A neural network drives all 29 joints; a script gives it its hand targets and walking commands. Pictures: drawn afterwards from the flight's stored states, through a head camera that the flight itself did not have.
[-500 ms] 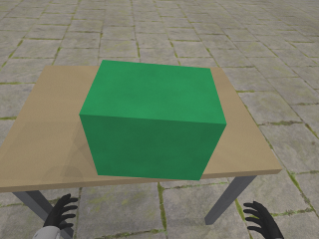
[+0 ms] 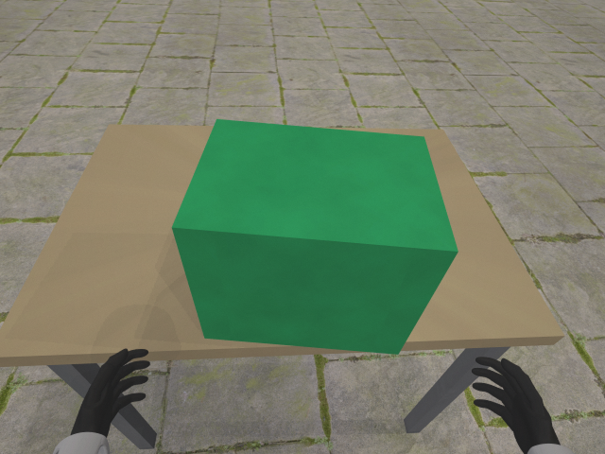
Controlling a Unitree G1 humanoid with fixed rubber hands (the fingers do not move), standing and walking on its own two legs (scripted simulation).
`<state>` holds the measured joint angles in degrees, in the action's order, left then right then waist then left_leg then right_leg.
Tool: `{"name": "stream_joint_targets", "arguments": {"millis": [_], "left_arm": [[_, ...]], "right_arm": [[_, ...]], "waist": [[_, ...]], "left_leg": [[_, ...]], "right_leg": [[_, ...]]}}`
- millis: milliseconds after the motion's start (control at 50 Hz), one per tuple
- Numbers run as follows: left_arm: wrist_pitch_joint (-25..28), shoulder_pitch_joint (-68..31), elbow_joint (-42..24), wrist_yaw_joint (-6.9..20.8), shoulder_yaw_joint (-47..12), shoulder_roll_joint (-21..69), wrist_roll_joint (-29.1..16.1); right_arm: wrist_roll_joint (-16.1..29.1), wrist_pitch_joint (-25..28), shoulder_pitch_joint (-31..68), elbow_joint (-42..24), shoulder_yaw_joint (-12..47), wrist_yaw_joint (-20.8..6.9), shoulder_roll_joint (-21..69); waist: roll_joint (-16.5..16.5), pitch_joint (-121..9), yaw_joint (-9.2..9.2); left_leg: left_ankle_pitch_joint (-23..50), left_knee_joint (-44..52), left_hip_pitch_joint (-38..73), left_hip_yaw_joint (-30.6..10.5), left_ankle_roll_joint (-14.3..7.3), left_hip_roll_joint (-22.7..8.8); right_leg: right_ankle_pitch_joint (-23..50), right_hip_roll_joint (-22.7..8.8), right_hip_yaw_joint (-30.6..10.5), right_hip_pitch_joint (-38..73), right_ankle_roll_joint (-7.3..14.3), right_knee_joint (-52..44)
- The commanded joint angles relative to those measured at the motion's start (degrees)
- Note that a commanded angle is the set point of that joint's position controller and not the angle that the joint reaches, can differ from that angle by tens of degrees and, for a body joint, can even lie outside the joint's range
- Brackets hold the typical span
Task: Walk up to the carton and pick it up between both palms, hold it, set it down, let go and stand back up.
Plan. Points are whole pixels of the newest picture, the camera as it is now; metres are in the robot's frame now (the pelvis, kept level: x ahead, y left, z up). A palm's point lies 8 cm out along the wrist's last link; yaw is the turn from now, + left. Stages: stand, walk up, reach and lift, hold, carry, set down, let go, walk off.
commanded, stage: reach and lift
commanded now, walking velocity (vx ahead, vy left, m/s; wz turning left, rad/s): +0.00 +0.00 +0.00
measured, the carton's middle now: (310, 240) +0.40 -0.01 +0.05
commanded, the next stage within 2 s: none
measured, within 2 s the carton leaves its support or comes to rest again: neither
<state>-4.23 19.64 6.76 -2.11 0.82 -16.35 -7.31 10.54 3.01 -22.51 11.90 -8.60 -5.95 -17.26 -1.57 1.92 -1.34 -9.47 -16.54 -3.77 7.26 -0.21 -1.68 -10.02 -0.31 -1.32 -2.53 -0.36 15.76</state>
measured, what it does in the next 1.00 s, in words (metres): stands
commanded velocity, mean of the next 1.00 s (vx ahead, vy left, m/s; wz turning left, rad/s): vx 0.00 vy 0.00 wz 0.00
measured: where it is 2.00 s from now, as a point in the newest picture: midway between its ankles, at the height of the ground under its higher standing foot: outside the picture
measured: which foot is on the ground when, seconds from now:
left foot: down 0.00-1.00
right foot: down 0.00-1.00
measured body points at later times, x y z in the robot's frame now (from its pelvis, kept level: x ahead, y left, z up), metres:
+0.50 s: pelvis +0.01 -0.01 +0.00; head +0.00 -0.01 +0.45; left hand +0.19 +0.26 +0.05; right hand +0.23 -0.25 +0.04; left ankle +0.00 +0.11 -0.75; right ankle -0.01 -0.13 -0.75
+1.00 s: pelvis +0.01 -0.01 +0.00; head +0.02 -0.01 +0.45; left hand +0.29 +0.25 +0.11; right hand +0.27 -0.27 +0.10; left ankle +0.00 +0.11 -0.75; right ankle -0.01 -0.13 -0.75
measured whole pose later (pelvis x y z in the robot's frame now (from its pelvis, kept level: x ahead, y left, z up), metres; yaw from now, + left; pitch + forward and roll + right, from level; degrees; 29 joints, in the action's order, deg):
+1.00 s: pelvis +0.01 -0.01 +0.00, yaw +1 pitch -1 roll +0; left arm -22.8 2.0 -9.4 3.4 9.6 -24.4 -17.3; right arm 24.4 -18.8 -9.5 -11.8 -8.5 1.3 -24.1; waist -0.7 1.2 0.1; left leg -9.2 -15.7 -5.8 5.4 0.9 -2.7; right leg -9.3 0.8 0.3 -3.0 0.7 12.9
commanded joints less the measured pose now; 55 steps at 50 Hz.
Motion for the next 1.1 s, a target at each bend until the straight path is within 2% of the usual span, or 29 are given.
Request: {"name": "stream_joint_targets", "arguments": {"millis": [0, 160, 380, 500, 700, 880, 1080], "left_arm": [[3.5, -0.1, -8.2, 1.2, 2.6, -7.6, -2.1], [7.1, 1.2, -11.5, 3.6, 2.6, -11.7, -7.2], [9.7, -2.1, -13.5, 5.2, 3.2, -16.4, -12.9], [2.9, -10.4, -17.1, 4.7, 4.3, -17.8, -14.0], [-10.5, -17.2, -19.9, 5.7, 9.3, -16.2, -11.8], [-16.2, -24.4, -23.1, 5.5, 12.2, -16.8, -10.1], [-22.6, -32.2, -23.7, 5.5, 14.4, -17.7, -9.3]], "right_arm": [[2.9, 1.6, -0.8, -9.2, -2.7, 1.0, -7.8], [6.4, 0.9, -2.5, -16.5, -1.7, 3.6, -7.0], [8.7, -2.2, -0.7, -24.1, -1.5, 7.3, -5.7], [8.9, -8.7, 5.4, -26.7, -2.5, 8.4, -7.3], [11.1, -17.7, 10.6, -31.1, -3.3, 8.2, -11.1], [13.4, -20.1, 17.6, -31.8, -3.9, 7.3, -14.4], [16.3, -21.9, 27.6, -27.7, -3.4, 7.3, -19.2]], "waist": [[1.8, -2.0, -0.26], [2.1, -1.3, -0.33], [2.3, -1.0, -0.52], [2.9, -2.5, 0.58], [0.9, -5.1, 0.1], [2.1, -8.2, 0.84], [1.6, -13.1, 2.81]], "left_leg": [[12.4, -0.6, 9.5, -4.8, 3.5, 2.3], [16.0, -1.9, 8.7, -6.7, 3.4, 2.4], [15.6, -2.1, 6.6, -8.9, 2.6, 1.7], [10.0, -0.2, 5.5, -8.9, 1.8, 0.4], [14.5, -0.2, 7.7, -7.6, 1.7, 1.0], [15.2, -0.7, 9.1, -6.9, 2.3, 1.1], [19.4, -2.3, 11.3, -6.3, 2.5, 1.0]], "right_leg": [[6.0, 1.7, -0.9, -9.8, 2.9, -4.7], [5.9, 1.2, -1.5, -9.5, 3.1, -5.0], [1.6, 0.1, -2.3, -9.4, 3.3, -5.2], [-0.7, -0.8, -2.9, -9.5, 3.3, -5.5], [5.6, -0.2, -3.1, -7.4, 3.0, -6.2], [10.1, 0.3, -2.6, -7.7, 2.6, -5.7], [18.0, 1.1, -1.9, -6.3, 1.9, -4.1]]}}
